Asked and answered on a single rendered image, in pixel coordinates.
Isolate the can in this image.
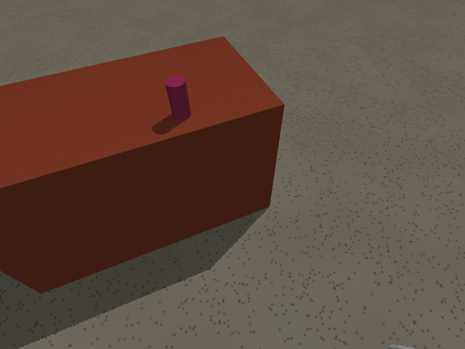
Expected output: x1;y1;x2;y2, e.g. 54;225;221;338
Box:
165;76;191;121

